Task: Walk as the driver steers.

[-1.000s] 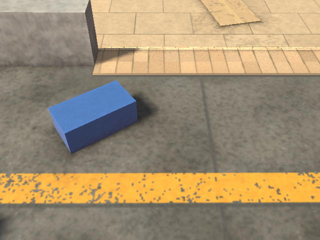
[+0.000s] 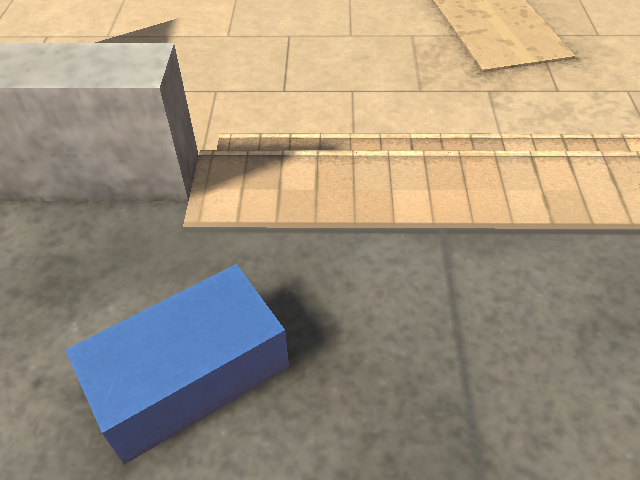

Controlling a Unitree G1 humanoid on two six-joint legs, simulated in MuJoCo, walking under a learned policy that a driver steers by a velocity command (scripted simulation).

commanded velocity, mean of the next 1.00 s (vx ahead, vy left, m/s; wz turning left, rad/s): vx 0.50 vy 0.00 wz -0.45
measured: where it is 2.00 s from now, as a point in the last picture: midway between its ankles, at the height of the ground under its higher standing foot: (504, 310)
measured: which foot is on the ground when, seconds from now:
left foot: up 0.00-0.22, down 0.24-0.78, up 0.80-1.00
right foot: down 0.00-0.26, up 0.28-0.74, down 0.76-1.00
